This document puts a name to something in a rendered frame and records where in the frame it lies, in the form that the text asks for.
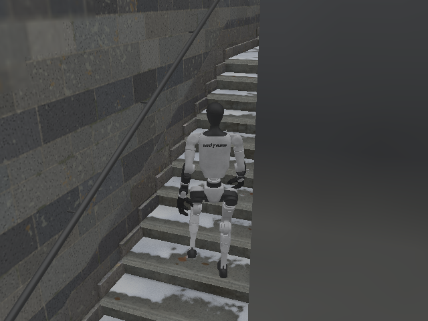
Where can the right robot foot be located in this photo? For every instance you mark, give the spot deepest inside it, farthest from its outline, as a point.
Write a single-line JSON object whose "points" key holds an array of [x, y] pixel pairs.
{"points": [[222, 272]]}

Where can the right robot hand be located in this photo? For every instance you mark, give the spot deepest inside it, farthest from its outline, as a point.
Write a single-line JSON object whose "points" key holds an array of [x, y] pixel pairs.
{"points": [[239, 185]]}

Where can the robot left upper arm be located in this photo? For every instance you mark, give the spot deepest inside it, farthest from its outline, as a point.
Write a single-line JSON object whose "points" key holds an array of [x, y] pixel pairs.
{"points": [[190, 149]]}

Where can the left robot thigh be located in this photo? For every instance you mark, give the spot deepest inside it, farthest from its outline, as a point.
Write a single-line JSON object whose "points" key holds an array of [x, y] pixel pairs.
{"points": [[197, 197]]}

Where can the left robot hand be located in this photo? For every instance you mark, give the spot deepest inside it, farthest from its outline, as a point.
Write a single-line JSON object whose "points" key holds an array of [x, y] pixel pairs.
{"points": [[182, 207]]}

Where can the robot right upper arm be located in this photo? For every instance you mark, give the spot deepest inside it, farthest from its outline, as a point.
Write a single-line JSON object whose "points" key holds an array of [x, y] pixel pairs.
{"points": [[237, 141]]}

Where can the robot left forearm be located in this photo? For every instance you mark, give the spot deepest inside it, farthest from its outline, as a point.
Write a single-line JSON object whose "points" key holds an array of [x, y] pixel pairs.
{"points": [[184, 185]]}

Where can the robot right forearm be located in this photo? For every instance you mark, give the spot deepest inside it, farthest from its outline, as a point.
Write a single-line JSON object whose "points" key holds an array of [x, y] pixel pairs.
{"points": [[241, 175]]}

